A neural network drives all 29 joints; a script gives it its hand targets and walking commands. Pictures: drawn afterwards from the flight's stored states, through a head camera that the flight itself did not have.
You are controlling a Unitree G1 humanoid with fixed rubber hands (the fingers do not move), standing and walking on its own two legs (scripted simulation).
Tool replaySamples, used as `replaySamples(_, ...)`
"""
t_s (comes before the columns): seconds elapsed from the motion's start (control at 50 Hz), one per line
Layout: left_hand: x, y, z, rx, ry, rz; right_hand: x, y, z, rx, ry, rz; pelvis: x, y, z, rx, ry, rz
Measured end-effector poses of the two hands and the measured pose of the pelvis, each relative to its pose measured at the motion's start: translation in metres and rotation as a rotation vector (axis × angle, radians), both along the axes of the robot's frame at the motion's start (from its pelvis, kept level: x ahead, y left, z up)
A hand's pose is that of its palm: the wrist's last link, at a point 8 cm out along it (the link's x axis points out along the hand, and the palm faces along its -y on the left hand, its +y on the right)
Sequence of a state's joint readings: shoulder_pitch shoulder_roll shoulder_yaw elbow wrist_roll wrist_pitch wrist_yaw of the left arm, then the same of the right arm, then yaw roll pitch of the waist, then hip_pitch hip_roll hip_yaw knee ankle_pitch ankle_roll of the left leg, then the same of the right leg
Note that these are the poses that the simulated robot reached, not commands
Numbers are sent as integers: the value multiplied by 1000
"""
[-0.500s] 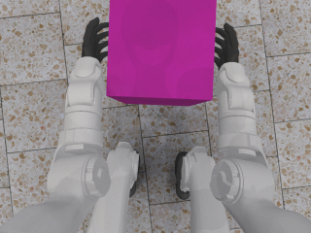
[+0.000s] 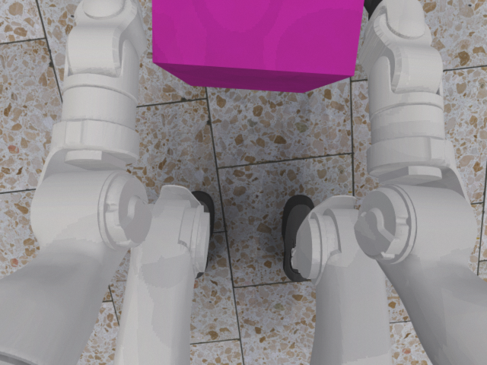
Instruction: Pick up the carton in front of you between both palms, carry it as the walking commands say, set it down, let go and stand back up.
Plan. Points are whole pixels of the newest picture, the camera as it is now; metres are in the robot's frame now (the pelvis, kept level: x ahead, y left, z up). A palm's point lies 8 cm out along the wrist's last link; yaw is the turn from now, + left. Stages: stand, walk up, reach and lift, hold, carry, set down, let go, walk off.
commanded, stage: set down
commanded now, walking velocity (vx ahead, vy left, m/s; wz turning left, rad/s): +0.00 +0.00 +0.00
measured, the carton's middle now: (254, 6) +0.56 +0.02 -0.23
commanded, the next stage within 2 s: none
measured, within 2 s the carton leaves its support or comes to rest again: rests again in 0.48 s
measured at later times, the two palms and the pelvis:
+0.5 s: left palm out of the picture +0.56 +0.17 -0.21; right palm (369, 11) +0.56 -0.13 -0.21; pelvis +0.00 +0.00 -0.04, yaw +0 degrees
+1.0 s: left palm out of the picture +0.55 +0.18 -0.22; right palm (372, 13) +0.56 -0.14 -0.22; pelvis -0.01 +0.00 -0.06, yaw +0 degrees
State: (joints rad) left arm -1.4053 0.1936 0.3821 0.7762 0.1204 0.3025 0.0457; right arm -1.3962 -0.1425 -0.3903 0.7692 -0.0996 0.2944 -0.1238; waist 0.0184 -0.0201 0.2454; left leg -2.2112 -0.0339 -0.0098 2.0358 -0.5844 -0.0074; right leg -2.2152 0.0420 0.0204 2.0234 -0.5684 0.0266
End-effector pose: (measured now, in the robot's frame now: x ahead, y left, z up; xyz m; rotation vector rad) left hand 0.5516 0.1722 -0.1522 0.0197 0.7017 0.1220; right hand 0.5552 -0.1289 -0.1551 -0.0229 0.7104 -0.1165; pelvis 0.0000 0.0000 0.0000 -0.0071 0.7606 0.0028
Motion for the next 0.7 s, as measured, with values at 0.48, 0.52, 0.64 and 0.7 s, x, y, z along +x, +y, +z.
replaySamples(0.48,6,0,-56,-4,36,-22,6,-2,-55,5,35,19,0,-1,-44,-5,-93,5)
replaySamples(0.52,4,1,-58,-10,31,-24,4,-3,-57,17,30,20,-2,-1,-46,-4,-106,3)
replaySamples(0.64,3,2,-59,-25,23,-37,4,-4,-58,25,22,39,-8,-2,-50,-1,-158,3)
replaySamples(0.7,3,3,-60,-33,20,-47,4,-5,-59,33,19,50,-10,-2,-52,-1,-177,3)
